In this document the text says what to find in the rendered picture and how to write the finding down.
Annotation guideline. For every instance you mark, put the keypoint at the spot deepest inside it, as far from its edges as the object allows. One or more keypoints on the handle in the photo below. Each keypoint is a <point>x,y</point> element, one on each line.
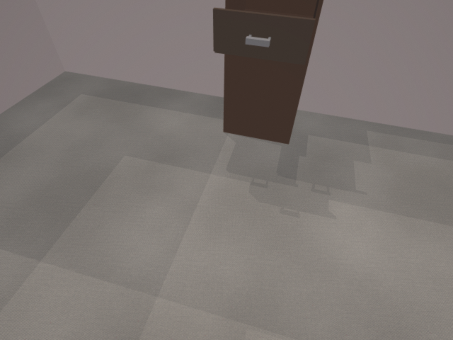
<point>264,42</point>

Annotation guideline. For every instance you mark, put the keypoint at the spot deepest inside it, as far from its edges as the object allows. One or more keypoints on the drawer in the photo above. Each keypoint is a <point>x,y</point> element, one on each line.
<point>290,35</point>

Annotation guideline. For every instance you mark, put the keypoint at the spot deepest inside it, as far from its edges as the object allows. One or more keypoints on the cabinet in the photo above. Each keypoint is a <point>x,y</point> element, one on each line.
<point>261,96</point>

